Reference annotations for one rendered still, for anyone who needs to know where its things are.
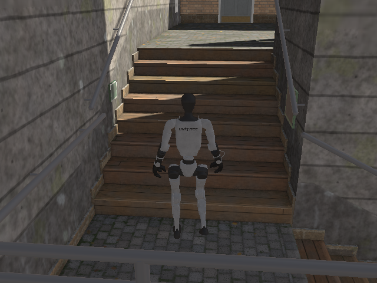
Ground stairs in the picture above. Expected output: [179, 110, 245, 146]
[295, 239, 377, 283]
[94, 48, 292, 224]

